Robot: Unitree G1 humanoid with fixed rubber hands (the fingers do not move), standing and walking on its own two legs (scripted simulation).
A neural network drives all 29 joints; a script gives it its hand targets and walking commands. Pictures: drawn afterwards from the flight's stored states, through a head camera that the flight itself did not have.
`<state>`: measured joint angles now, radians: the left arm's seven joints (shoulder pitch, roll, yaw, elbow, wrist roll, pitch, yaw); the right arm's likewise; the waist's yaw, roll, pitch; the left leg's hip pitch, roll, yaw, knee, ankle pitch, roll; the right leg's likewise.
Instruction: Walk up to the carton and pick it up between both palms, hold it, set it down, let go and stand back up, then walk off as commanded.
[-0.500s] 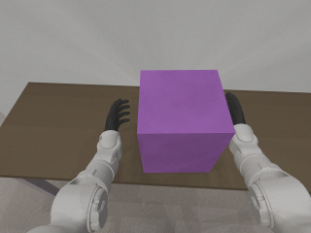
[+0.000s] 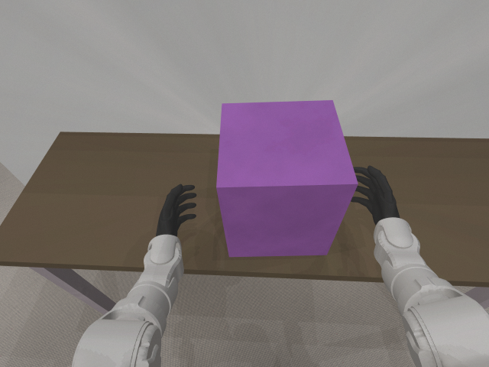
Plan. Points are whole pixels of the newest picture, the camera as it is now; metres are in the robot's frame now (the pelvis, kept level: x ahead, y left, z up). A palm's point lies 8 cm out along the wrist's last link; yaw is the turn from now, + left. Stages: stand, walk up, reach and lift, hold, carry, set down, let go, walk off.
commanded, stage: set down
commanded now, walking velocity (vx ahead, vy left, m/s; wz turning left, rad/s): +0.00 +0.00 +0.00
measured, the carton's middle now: (277, 183) +0.48 -0.01 -0.01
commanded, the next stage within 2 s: none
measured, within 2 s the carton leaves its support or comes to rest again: neither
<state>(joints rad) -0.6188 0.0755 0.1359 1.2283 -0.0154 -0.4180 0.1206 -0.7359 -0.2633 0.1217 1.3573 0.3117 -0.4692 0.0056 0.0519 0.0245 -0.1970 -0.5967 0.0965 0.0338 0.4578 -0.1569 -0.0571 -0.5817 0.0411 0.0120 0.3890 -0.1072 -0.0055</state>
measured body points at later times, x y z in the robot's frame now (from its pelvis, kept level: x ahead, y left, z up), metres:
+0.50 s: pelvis -0.02 +0.00 +0.00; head +0.02 -0.01 +0.45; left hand +0.31 +0.19 -0.01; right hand +0.34 -0.20 -0.01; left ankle +0.02 +0.15 -0.73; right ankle +0.03 -0.11 -0.73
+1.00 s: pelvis -0.01 +0.00 +0.00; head -0.03 +0.00 +0.45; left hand +0.23 +0.20 -0.01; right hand +0.25 -0.22 -0.01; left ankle +0.02 +0.15 -0.73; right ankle +0.03 -0.11 -0.73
